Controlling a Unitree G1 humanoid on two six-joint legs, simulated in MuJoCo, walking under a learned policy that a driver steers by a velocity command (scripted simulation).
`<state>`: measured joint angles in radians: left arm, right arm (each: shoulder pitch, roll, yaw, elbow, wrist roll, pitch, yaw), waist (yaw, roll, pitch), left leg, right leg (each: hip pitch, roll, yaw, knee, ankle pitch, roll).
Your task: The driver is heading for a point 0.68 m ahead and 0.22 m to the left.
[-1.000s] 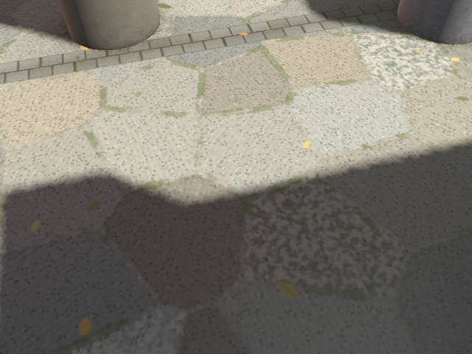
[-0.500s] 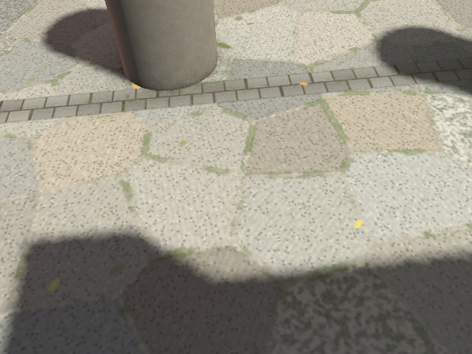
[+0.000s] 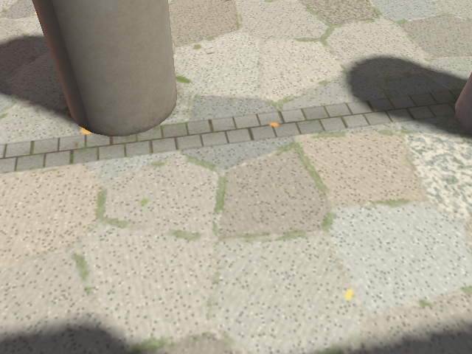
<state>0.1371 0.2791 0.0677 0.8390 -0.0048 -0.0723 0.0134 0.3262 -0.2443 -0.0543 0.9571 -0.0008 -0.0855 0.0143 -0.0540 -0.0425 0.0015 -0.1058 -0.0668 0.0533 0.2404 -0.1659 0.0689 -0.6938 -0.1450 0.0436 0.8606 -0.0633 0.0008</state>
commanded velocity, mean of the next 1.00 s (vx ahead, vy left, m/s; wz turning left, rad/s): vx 0.50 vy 0.00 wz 0.35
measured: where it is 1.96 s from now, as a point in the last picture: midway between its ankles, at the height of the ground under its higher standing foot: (181, 272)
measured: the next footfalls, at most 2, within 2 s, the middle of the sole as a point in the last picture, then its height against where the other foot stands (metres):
right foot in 0.24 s outside the picture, level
left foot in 0.78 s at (184, 331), level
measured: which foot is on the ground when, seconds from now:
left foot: down 0.00-0.24, up 0.26-0.76, down 0.78-1.00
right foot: up 0.00-0.22, down 0.24-0.80, up 0.82-1.00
